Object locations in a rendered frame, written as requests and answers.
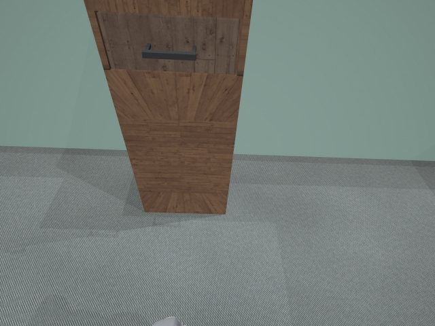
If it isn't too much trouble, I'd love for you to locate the drawer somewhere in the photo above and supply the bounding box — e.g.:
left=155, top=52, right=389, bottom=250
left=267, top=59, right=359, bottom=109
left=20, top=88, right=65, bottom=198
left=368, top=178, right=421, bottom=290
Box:
left=97, top=11, right=241, bottom=75

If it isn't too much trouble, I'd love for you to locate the handle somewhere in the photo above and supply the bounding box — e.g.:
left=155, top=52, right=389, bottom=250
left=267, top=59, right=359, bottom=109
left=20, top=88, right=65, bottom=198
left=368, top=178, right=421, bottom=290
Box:
left=141, top=43, right=196, bottom=60

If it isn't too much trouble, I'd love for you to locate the cabinet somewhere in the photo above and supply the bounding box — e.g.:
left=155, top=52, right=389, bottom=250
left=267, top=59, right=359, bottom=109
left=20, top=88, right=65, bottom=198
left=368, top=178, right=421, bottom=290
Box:
left=84, top=0, right=253, bottom=215

